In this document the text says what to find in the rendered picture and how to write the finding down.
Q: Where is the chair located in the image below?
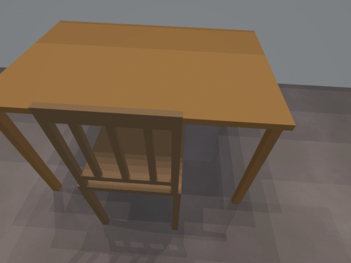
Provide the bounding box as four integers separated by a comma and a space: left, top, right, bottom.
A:
28, 102, 185, 230

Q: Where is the table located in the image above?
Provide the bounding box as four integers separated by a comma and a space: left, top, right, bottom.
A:
0, 21, 296, 204

